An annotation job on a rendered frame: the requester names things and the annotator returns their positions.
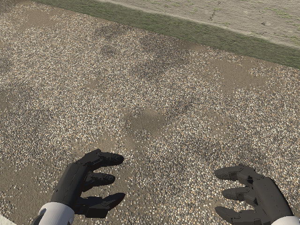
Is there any left robot hand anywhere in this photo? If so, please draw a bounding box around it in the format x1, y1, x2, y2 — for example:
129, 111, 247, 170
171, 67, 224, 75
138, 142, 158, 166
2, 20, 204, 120
50, 149, 126, 218

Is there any robot left forearm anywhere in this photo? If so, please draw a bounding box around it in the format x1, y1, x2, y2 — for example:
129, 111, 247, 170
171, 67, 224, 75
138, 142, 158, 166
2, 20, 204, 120
31, 202, 75, 225

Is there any robot right forearm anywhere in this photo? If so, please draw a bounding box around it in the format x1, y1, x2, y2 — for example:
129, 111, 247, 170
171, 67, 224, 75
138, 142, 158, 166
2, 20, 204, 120
271, 216, 300, 225

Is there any right robot hand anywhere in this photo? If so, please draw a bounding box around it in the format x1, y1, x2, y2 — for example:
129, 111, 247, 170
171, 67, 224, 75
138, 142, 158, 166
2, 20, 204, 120
214, 163, 293, 225

